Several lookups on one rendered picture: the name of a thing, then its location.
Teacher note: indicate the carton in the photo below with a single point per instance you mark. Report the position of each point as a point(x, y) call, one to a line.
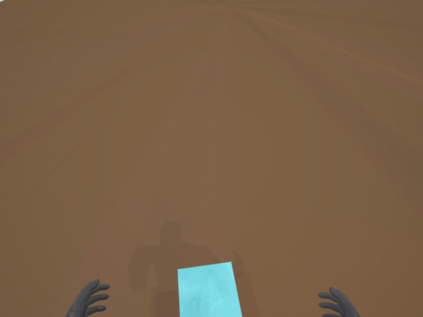
point(208, 291)

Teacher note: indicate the robot left hand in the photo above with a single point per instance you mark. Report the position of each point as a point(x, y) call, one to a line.
point(79, 308)

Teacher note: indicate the robot right hand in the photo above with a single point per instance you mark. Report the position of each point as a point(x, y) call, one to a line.
point(344, 307)

